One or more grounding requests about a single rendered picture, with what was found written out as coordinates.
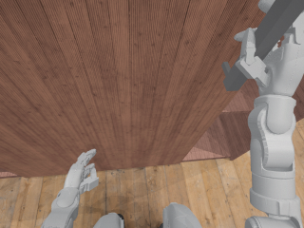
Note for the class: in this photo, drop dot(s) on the left robot forearm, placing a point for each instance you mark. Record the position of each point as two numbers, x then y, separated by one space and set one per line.
64 209

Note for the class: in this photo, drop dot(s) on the robot thigh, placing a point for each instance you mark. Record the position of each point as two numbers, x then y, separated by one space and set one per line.
179 216
110 221

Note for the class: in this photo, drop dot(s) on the left robot thigh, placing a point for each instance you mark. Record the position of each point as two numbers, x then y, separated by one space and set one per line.
110 221

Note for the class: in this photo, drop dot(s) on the left robot hand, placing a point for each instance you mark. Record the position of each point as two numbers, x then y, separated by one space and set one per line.
77 176

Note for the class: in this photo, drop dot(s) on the handle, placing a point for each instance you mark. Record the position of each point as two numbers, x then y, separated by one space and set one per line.
275 23

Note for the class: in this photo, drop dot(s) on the right robot thigh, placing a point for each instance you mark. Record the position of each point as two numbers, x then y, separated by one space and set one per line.
179 216

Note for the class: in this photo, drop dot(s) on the robot right upper arm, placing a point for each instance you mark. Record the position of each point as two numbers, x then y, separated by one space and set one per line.
267 222

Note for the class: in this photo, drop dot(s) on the right robot forearm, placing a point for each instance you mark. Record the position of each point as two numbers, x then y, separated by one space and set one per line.
272 157

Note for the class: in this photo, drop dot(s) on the right robot hand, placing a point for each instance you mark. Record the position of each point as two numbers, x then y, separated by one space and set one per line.
285 64

